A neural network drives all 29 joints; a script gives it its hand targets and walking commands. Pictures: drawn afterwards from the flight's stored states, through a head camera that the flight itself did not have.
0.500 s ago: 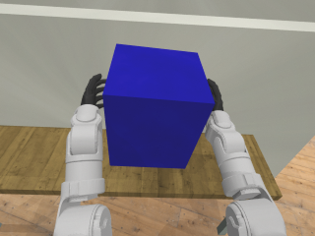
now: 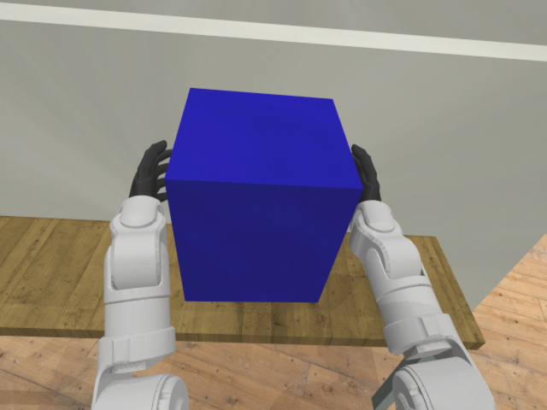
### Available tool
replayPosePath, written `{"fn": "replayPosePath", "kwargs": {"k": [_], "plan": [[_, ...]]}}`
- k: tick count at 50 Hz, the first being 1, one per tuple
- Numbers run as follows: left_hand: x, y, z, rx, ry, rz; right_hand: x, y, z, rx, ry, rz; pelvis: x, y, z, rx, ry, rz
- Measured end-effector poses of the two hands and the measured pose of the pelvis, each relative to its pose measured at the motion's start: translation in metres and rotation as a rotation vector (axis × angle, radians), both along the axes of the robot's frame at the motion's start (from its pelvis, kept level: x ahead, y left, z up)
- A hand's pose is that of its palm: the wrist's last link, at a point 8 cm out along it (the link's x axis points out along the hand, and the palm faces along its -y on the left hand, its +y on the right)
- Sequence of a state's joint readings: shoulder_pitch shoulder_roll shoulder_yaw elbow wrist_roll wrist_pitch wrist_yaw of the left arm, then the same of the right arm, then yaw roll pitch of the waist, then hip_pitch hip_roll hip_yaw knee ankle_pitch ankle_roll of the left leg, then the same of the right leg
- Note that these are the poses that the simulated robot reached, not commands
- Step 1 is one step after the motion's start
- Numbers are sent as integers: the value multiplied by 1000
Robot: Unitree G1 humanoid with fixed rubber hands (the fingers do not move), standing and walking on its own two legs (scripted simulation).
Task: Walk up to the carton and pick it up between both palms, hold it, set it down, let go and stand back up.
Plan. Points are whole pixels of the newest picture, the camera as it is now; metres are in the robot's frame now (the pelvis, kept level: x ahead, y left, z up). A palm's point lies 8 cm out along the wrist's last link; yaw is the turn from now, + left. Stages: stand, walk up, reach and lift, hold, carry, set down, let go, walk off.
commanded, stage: hold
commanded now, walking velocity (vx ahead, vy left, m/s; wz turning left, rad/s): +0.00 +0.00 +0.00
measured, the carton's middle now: (257, 201) +0.38 +0.01 +0.13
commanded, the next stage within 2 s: none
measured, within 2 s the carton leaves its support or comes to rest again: neither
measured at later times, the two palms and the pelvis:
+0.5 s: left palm (155, 187) +0.36 +0.15 +0.18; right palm (371, 188) +0.35 -0.15 +0.18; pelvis +0.01 +0.00 +0.00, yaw +0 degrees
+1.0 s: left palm (163, 191) +0.35 +0.14 +0.18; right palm (377, 196) +0.35 -0.16 +0.17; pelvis -0.01 -0.01 +0.00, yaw -1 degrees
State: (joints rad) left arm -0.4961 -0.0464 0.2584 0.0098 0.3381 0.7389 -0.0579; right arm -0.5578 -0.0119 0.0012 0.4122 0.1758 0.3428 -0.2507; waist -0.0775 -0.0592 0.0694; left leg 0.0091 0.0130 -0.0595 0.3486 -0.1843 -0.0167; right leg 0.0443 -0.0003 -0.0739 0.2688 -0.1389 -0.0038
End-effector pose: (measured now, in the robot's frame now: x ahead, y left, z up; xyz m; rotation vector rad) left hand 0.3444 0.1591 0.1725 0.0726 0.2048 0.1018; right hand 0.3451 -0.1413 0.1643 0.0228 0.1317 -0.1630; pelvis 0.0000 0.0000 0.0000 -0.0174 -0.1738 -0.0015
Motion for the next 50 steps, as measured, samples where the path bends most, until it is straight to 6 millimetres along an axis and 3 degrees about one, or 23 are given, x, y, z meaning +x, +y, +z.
{"fn": "replayPosePath", "kwargs": {"k": [11, 21, 31, 38, 50], "plan": [[9, -12, 12, -5, -8, -23, 0, -12, 8, -10, -17, -24, -8, 0, 1, 10, 38, -21], [16, -11, 19, -6, -34, -7, 13, -11, 21, -19, -46, -6, 3, -4, 1, 5, 21, -11], [5, -12, -7, -8, 6, -26, -4, -12, -2, 9, -19, -29, 6, -1, 0, -1, -13, 6], [0, -18, 2, 7, -29, -35, -11, -18, 1, 12, -58, -37, -3, 2, 0, 0, 17, -14], [9, -21, 4, -12, 11, -14, 3, -20, 5, -8, -25, -13, -7, -6, 1, 11, 32, -22]]}}
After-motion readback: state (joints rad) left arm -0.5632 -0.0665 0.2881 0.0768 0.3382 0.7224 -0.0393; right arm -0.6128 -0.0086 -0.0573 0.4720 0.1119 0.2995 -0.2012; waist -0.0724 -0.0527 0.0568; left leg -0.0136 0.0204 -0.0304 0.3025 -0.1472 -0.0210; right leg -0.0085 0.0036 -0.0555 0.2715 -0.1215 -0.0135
